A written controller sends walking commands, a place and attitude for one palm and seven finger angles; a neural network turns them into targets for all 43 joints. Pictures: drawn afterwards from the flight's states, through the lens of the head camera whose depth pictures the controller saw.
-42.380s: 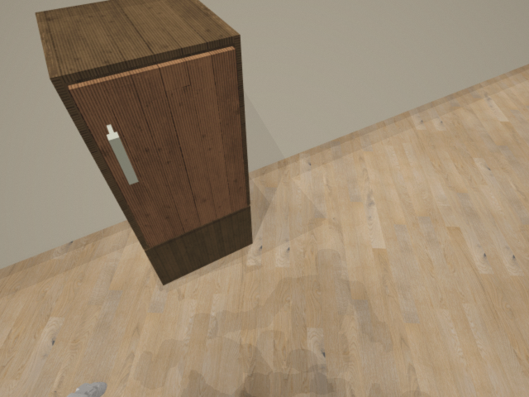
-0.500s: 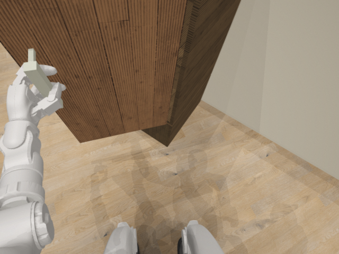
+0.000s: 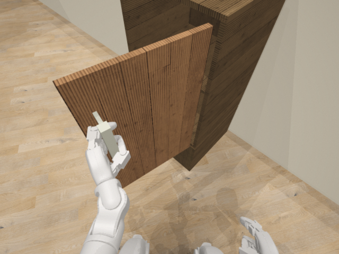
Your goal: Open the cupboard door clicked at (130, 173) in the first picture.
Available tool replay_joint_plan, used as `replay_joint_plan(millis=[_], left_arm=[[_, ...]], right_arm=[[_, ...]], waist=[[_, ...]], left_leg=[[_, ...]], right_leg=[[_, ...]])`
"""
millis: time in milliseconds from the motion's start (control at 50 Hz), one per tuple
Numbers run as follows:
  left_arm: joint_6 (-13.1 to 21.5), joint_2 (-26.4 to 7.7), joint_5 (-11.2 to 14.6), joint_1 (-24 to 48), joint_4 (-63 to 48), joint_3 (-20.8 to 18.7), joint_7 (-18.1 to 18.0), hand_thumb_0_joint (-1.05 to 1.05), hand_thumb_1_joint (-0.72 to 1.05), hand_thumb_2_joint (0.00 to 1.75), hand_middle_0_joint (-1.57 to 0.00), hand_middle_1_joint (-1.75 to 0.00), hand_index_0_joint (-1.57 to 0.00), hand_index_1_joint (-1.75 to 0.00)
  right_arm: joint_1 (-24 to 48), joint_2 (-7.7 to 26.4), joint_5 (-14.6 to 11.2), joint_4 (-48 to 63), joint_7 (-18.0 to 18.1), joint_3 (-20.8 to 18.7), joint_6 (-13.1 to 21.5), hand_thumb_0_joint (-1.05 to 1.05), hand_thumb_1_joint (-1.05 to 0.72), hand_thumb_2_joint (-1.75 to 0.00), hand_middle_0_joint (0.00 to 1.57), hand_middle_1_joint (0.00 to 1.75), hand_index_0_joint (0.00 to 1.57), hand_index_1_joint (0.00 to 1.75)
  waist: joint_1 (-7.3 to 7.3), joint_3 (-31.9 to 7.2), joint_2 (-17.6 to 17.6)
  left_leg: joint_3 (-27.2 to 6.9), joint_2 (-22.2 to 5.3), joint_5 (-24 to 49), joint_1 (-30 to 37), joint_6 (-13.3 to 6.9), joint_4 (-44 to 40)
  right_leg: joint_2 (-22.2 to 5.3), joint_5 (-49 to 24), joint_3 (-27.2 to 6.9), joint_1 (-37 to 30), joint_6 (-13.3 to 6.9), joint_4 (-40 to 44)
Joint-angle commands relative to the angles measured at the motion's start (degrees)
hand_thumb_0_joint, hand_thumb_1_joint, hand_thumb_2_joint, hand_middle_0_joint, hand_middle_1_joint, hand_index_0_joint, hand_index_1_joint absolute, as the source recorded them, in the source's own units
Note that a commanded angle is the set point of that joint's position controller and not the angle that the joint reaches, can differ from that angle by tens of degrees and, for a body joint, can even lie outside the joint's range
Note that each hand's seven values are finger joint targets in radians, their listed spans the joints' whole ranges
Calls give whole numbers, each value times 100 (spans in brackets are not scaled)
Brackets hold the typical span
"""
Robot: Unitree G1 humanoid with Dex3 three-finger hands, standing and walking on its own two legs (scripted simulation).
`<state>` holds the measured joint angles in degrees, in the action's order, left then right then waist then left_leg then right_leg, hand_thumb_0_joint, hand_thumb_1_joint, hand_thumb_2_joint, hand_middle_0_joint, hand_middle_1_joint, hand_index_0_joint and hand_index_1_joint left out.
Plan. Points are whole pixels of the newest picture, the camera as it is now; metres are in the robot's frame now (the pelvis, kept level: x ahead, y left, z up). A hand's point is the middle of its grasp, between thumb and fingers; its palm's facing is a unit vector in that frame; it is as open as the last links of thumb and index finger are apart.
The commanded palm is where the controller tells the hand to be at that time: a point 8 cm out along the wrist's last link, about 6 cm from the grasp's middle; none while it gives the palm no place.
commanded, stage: pull the door open along its arc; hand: left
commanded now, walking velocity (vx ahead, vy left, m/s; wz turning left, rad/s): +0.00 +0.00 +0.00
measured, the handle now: (107, 137) +0.38 +0.18 +0.04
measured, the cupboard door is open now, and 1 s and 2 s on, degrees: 78 92 93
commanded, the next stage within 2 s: open thumb and fingers to let go in 0.18 s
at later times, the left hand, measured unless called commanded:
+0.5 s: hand (148, 170) +0.30 +0.07 +0.04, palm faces +0.45 -0.90 -0.02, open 6.9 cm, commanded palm +0.25 +0.11 +0.04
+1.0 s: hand (148, 170) +0.29 +0.07 +0.04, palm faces +0.41 -0.91 +0.00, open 14.5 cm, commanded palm +0.25 +0.11 +0.04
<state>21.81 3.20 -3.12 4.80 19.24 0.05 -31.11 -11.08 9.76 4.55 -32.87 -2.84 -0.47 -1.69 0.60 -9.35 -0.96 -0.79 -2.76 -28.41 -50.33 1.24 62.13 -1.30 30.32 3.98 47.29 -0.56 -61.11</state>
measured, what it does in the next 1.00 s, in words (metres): stands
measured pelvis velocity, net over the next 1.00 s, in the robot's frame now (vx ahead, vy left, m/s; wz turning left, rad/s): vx -0.01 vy -0.02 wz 0.02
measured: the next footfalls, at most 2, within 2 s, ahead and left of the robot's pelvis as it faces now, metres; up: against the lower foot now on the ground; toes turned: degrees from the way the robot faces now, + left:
none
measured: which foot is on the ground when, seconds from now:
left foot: down 0.00-1.00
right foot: down 0.00-1.00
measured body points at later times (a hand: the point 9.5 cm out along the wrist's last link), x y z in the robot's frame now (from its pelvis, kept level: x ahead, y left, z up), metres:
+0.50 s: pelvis -0.01 -0.03 +0.00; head +0.04 -0.04 +0.44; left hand +0.27 +0.11 +0.04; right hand +0.17 -0.24 -0.11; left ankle +0.01 +0.13 -0.66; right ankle -0.01 -0.12 -0.66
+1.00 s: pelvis -0.01 -0.02 +0.00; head +0.04 -0.02 +0.45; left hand +0.27 +0.11 +0.04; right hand +0.16 -0.24 -0.11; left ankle +0.01 +0.13 -0.66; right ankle -0.01 -0.12 -0.66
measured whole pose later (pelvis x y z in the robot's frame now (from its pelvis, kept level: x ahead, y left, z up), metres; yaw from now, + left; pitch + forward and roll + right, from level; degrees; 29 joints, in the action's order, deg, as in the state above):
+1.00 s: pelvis -0.01 -0.02 +0.00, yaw +1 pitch +14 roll +0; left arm 20.9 6.5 -6.6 -2.0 15.8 9.6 -34.3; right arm -11.0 9.8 5.2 -34.7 -0.1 -0.7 1.2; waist 0.7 -9.0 -1.0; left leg -1.9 -2.4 -27.1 -49.1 2.7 61.7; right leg -1.5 30.5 5.0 46.5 -2.0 -62.5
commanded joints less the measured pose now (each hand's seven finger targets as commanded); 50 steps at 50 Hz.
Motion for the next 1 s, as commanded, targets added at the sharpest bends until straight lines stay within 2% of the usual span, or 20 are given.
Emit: replay_joint_plan(millis=[0,80,100,160,200,240,260,300,340,380,400,560,600,620,660,700,780,800,840,980], left_arm=[[420,287,-358,663,-1543,800,-72,0,90,90,-40,-135,-40,-135],[364,628,-482,390,-1681,1219,-190,0,90,90,-40,-135,-40,-135],[349,603,-553,209,-1730,1233,-212,0,90,90,-40,-135,-40,-135],[253,749,-617,-448,-1975,1386,-235,0,90,90,-40,-135,-40,-135],[151,744,-662,-760,-1990,1417,-241,0,90,90,-40,-135,-40,-135],[111,650,-588,-144,-2051,1275,-330,0,90,90,-40,-135,-40,-135],[124,435,-565,404,-1911,1057,-413,0,90,90,-40,-135,-40,-135],[138,304,-541,492,-1714,840,-467,0,76,84,-39,-134,-39,-134],[181,289,-480,498,-1596,756,-442,0,62,78,-38,-132,-38,-132],[224,387,-461,550,-1560,840,-396,0,48,72,-37,-130,-37,-130],[225,390,-457,440,-1534,831,-370,0,41,69,-36,-130,-36,-130],[300,393,-341,391,-1542,841,-269,0,-15,45,-32,-124,-32,-124],[316,308,-345,387,-1429,744,-259,0,-29,39,-32,-122,-32,-122],[329,359,-340,431,-1470,810,-256,0,-36,36,-31,-122,-31,-122],[357,334,-366,561,-1520,799,-289,0,-50,30,-30,-120,-30,-120],[331,365,-411,385,-1482,808,-308,0,-50,30,-30,-120,-30,-120],[292,440,-393,304,-1536,867,-315,0,-50,30,-27,-100,-27,-100],[268,424,-417,346,-1477,860,-319,0,-50,30,-26,-95,-26,-95],[276,394,-423,444,-1606,818,-360,0,-50,30,-24,-85,-24,-85],[176,456,-441,387,-1501,833,-410,0,-50,30,-18,-50,-18,-50]], right_arm=[[-12,708,6,667,104,-306,296,0,-90,-90,20,30,20,30],[189,623,29,711,126,-246,451,0,-90,-90,20,30,20,30],[181,602,36,719,133,-239,484,0,-90,-90,20,30,20,30],[274,539,50,816,151,-209,582,0,-90,-90,20,30,20,30],[272,514,40,841,167,-176,629,0,-90,-90,20,30,20,30],[353,522,44,773,211,-171,641,0,-90,-90,20,30,20,30],[375,536,50,670,256,-160,626,0,-90,-90,20,30,20,30],[425,509,66,623,310,-156,620,0,-90,-90,20,30,20,30],[439,492,60,593,333,-166,603,0,-90,-90,20,30,20,30],[400,493,61,568,330,-181,604,0,-90,-90,20,30,20,30],[372,500,62,596,324,-194,602,0,-90,-90,20,30,20,30],[352,520,42,607,313,-210,590,0,-90,-90,20,30,20,30],[323,535,37,575,328,-216,587,0,-90,-90,20,30,20,30],[374,533,37,599,316,-208,585,0,-90,-90,20,30,20,30],[353,546,40,586,317,-228,586,0,-90,-90,20,30,20,30],[315,541,47,609,313,-231,595,0,-90,-90,20,30,20,30],[334,542,37,637,295,-232,587,0,-90,-90,20,30,20,30],[303,548,38,622,307,-227,585,0,-90,-90,20,30,20,30],[324,546,47,626,306,-235,573,0,-90,-90,20,30,20,30],[372,525,44,636,310,-213,536,0,-90,-90,20,30,20,30]], waist=[[173,-1625,291],[170,-1398,209],[135,-1409,337],[24,-1530,305],[20,-1448,454],[98,-1259,409],[174,-1098,454],[123,-1110,625],[62,-1276,617],[86,-1384,517],[66,-1464,631],[56,-1499,538],[83,-1387,828],[58,-1363,645],[72,-1456,582],[35,-1471,617],[26,-1441,506],[71,-1395,703],[21,-1491,512],[15,-1390,450]], left_leg=[[48,226,1778,1285,-135,-766],[54,271,1476,1194,-146,-760],[23,264,1468,1151,-150,-760],[73,312,1505,1147,-151,-734],[49,307,1512,1072,-150,-726],[50,327,1264,983,-149,-657],[24,326,1119,900,-148,-611],[23,355,931,749,-149,-573],[45,379,956,733,-147,-552],[60,378,1058,809,-148,-549],[60,365,1085,807,-148,-557],[66,370,1155,792,-140,-544],[31,355,1125,724,-145,-551],[51,368,1087,727,-145,-559],[66,363,1083,797,-151,-556],[54,355,1189,807,-149,-570],[72,351,1200,870,-140,-611],[53,342,1175,838,-151,-602],[62,351,1199,882,-147,-614],[53,329,1223,946,-131,-668]], right_leg=[[187,-2312,-31,-1099,-91,841],[129,-2004,-56,-990,-94,924],[138,-1960,-67,-1031,-107,925],[95,-2099,-107,-1190,-108,932],[92,-2153,-129,-1230,-96,959],[46,-1856,-200,-1039,-57,1041],[16,-1654,-264,-888,-38,1101],[-21,-1312,-403,-915,-6,1223],[-70,-1382,-496,-1048,8,1241],[-76,-1638,-490,-1091,16,1196],[-68,-1679,-474,-1156,20,1190],[-107,-1972,-513,-1241,45,1153],[-100,-1899,-512,-1229,57,1184],[-106,-1811,-526,-1186,47,1185],[-83,-1722,-492,-1128,24,1152],[-53,-1832,-425,-1154,1,1105],[-24,-1800,-343,-1101,-24,1065],[-15,-1748,-336,-1088,-13,1089],[-8,-1730,-320,-1085,-33,1042],[45,-1659,-208,-995,-74,999]])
